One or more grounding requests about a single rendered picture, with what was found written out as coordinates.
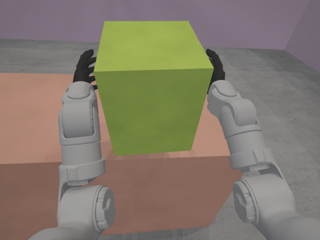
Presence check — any right robot upper arm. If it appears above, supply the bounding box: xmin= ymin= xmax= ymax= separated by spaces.
xmin=232 ymin=173 xmax=320 ymax=240

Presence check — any right robot hand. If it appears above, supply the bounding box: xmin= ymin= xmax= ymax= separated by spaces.
xmin=206 ymin=49 xmax=225 ymax=94

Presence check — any right robot forearm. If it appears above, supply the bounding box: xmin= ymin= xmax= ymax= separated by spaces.
xmin=207 ymin=80 xmax=296 ymax=210

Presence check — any left robot hand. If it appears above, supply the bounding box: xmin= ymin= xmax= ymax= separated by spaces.
xmin=72 ymin=49 xmax=98 ymax=90

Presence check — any pedestal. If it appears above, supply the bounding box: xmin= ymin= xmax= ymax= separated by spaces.
xmin=0 ymin=73 xmax=244 ymax=240

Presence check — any left robot forearm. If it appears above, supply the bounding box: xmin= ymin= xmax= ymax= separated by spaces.
xmin=57 ymin=81 xmax=106 ymax=223

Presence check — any carton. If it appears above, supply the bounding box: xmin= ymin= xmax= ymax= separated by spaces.
xmin=93 ymin=21 xmax=214 ymax=156

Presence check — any left robot upper arm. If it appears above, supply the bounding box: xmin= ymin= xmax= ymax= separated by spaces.
xmin=28 ymin=185 xmax=116 ymax=240

